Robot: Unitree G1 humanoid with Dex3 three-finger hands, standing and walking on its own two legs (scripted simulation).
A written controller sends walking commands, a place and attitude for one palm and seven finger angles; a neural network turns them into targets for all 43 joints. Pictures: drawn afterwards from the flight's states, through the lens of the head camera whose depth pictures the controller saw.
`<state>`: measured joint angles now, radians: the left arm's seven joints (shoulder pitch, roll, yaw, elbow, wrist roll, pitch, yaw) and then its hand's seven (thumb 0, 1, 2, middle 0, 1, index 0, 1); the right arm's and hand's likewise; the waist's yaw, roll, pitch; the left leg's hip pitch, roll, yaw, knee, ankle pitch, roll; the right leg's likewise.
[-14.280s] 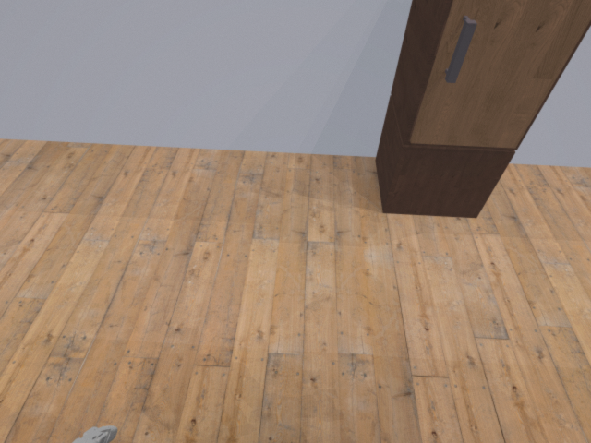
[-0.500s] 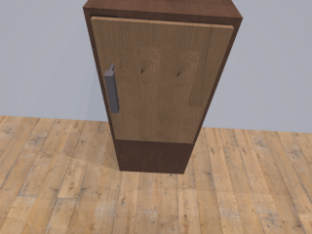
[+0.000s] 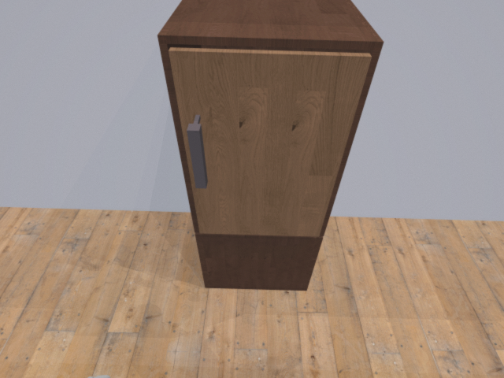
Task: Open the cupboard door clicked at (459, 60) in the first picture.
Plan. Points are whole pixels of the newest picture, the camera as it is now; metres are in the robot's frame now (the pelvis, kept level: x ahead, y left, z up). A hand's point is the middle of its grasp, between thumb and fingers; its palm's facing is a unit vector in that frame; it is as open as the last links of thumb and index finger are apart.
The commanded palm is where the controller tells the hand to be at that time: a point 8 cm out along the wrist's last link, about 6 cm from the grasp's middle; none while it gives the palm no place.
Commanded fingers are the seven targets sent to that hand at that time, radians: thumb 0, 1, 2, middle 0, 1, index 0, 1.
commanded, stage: come to a stop and stand still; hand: left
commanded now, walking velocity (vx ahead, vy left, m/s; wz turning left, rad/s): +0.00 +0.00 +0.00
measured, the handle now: (199, 152) +0.60 +0.16 +0.02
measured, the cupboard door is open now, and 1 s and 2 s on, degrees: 0 0 0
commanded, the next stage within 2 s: look again from close up in 0.10 s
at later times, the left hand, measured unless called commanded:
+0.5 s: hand out of the picture +0.03 +0.21 -0.16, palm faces -0.03 -0.96 -0.27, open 7.4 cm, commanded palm none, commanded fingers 0.00 0.90 0.90 -0.20 -0.30 -0.20 -0.30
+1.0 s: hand out of the picture +0.02 +0.16 -0.17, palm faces -0.01 -0.98 -0.18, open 7.4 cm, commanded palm none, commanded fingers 0.00 0.90 0.90 -0.20 -0.30 -0.20 -0.30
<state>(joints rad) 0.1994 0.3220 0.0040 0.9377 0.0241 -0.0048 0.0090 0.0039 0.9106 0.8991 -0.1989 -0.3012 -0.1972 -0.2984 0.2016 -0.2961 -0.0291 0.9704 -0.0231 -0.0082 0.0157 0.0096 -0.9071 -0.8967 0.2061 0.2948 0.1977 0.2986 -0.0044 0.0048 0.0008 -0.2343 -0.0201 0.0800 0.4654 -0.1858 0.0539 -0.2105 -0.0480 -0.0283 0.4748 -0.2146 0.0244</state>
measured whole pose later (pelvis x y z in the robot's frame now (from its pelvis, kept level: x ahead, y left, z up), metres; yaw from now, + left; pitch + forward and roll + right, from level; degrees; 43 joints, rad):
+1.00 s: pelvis +0.03 -0.02 +0.00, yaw -1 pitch -2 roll +1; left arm 0.33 0.17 -0.01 1.10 0.03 0.00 0.02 0.00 0.91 0.90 -0.20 -0.30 -0.20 -0.30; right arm 0.27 -0.15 -0.02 1.14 -0.02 0.01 0.00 0.01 -0.91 -0.90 0.20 0.29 0.20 0.30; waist 0.00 -0.03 0.00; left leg -0.18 -0.01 0.09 0.42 -0.21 0.03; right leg -0.18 -0.04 -0.03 0.46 -0.25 0.01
